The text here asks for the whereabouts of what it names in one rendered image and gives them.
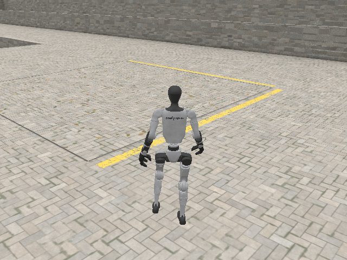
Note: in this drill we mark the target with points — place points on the robot left hand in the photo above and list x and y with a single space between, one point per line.
142 159

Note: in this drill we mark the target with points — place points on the right robot forearm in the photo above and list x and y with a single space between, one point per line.
199 141

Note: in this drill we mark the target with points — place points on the right robot upper arm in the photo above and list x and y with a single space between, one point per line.
194 123

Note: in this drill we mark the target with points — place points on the left robot upper arm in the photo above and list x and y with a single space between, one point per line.
154 123

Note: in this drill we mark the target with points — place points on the left robot forearm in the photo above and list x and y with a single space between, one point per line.
146 145

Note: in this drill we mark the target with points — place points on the humanoid robot torso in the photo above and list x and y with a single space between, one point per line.
174 126

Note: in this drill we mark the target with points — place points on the robot right shin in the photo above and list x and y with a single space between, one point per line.
183 196

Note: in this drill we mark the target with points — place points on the robot right hand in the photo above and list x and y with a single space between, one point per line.
199 152

